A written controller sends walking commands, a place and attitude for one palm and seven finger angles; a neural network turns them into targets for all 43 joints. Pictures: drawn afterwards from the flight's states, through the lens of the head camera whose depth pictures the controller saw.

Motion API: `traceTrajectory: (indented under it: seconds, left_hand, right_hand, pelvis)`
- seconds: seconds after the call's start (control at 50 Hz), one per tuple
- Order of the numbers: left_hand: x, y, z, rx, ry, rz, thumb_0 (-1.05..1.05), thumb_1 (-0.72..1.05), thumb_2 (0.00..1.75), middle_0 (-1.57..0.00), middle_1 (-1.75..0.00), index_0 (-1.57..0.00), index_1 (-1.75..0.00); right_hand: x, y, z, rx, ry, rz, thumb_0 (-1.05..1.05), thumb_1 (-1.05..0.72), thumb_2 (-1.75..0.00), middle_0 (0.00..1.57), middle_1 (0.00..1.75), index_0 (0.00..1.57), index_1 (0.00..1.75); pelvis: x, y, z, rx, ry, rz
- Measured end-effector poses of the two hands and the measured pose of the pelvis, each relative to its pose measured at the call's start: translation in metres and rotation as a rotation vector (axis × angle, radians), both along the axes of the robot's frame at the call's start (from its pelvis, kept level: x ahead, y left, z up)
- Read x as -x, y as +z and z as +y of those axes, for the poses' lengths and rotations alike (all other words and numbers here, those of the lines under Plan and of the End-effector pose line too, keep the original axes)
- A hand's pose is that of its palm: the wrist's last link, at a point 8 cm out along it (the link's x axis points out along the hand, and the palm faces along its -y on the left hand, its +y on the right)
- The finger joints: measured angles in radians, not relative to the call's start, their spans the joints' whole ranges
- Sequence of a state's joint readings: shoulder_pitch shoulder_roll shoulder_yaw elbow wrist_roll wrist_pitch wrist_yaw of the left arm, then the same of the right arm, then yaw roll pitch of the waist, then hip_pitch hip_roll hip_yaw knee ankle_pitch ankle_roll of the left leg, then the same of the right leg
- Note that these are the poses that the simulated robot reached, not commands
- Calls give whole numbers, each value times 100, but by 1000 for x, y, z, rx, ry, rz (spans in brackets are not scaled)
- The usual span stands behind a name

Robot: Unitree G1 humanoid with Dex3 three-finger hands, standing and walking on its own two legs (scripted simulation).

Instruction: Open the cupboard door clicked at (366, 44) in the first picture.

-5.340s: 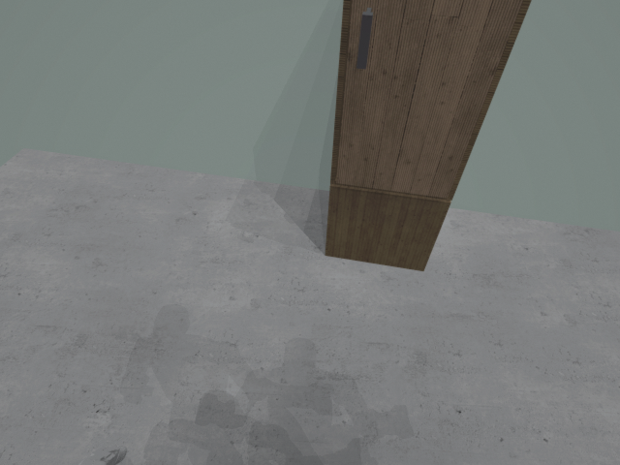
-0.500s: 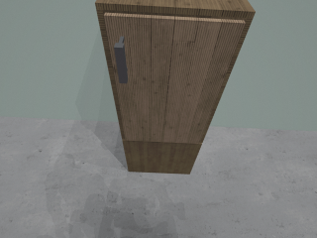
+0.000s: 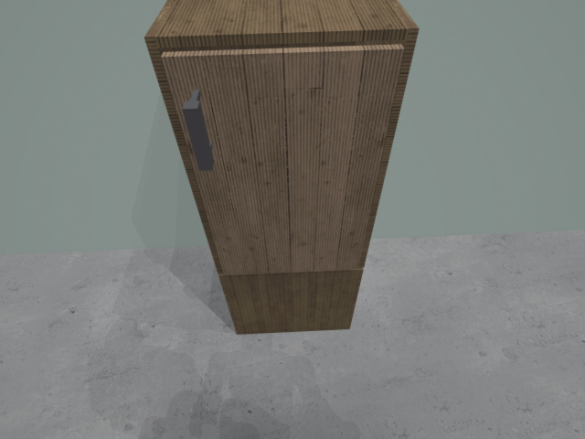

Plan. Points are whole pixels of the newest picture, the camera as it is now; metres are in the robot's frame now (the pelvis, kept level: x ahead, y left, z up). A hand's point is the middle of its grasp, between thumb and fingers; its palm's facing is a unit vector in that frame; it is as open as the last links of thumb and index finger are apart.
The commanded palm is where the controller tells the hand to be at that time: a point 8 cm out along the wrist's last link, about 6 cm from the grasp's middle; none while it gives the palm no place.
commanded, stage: look again from close up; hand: left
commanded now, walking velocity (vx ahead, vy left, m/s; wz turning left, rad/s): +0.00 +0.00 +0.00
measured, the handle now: (201, 130) +0.56 +0.18 +0.14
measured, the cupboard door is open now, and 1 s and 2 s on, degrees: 0 0 0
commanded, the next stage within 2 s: raise the hand with hooked fingers in 0.20 s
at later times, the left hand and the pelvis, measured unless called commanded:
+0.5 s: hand (152, 399) +0.18 +0.19 -0.01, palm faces +0.28 -0.95 -0.15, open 7.6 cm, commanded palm +0.10 +0.24 -0.04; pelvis -0.01 -0.01 -0.01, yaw +2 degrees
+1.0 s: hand (136, 389) +0.18 +0.20 +0.03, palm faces -0.04 -1.00 -0.08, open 10.3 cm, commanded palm +0.14 +0.27 +0.03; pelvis -0.04 -0.01 -0.05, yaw +3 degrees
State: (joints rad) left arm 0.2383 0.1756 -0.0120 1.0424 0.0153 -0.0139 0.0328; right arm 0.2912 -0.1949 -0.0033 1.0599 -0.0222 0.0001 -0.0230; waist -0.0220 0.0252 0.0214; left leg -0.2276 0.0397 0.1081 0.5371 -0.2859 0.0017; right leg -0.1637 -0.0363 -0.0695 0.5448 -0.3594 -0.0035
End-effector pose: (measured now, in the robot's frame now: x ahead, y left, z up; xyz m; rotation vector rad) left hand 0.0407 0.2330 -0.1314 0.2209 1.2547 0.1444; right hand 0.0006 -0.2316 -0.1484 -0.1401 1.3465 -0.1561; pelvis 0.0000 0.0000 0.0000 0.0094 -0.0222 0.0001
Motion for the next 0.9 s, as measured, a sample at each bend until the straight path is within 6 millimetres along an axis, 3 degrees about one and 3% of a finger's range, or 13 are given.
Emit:
traceTrajectory:
  seconds: [0.14, 0.32, 0.36, 0.42, 0.5, 0.56, 0.62, 0.7, 0.74, 0.82, 0.9]
  left_hand:
    - [14, 1, -6, 7, 8, 26, 0, 91, 90, -20, -30, -20, -30]
    - [43, -4, -19, 27, 43, 100, 1, 91, 90, -20, -30, -20, -30]
    - [23, 13, -14, 24, 128, -55, 2, 92, 90, -20, -30, -20, -30]
    - [-33, 69, -1, -42, 161, -466, 3, 91, 89, -21, -31, -20, -31]
    - [-102, 140, 3, -38, 94, -933, 2, 86, 87, -21, -34, -20, -34]
    - [-128, 160, -1, 29, 3, -1182, 1, 80, 84, -21, -38, -20, -38]
    - [-122, 147, -8, 136, -88, -1272, 1, 73, 82, -21, -42, -21, -42]
    - [-84, 113, -4, 204, -79, -1163, 1, 64, 78, -22, -47, -22, -47]
    - [-63, 105, 5, 181, -20, -1116, 1, 59, 76, -23, -50, -23, -50]
    - [-46, 123, 24, 59, 36, -1193, 1, 49, 72, -23, -56, -23, -56]
    - [-70, 153, 27, 50, -61, -1356, 1, 40, 68, -23, -62, -23, -62]
  right_hand:
    - [14, -2, 14, -52, 12, 32, 0, -91, -90, 20, 30, 20, 30]
    - [13, 1, 7, -42, 23, 57, 1, -92, -90, 20, 30, 20, 30]
    - [1, 7, -2, 0, 24, -33, 1, -92, -90, 21, 30, 20, 30]
    - [-33, 18, -17, 60, 28, -246, 2, -92, -90, 21, 30, 20, 30]
    - [-93, 35, -33, 103, 47, -517, 1, -92, -90, 20, 30, 20, 30]
    - [-134, 52, -39, 119, 80, -684, 1, -91, -90, 20, 30, 20, 30]
    - [-165, 67, -41, 124, 132, -799, 1, -91, -90, 20, 30, 20, 30]
    - [-192, 80, -37, 137, 197, -878, 1, -91, -90, 20, 30, 20, 30]
    - [-200, 82, -31, 136, 219, -892, 1, -91, -90, 20, 30, 20, 30]
    - [-202, 71, -12, 115, 273, -874, 1, -91, -90, 20, 30, 20, 30]
    - [-185, 48, 9, 63, 296, -813, 1, -91, -90, 20, 30, 20, 30]
  pelvis:
    - [5, 2, -5, -6, 2, 3]
    - [4, 4, -11, -1, 2, 14]
    - [5, 2, -11, 0, -3, 17]
    - [6, 1, -10, -4, 15, 19]
    - [14, -6, -9, -3, 40, 52]
    - [21, -18, -13, -9, 26, 112]
    - [27, -31, -18, -13, 18, 149]
    - [28, -44, -21, -7, 26, 164]
    - [27, -46, -21, 4, 36, 161]
    - [29, -51, -19, 31, 60, 155]
    - [37, -54, -16, 54, 74, 150]
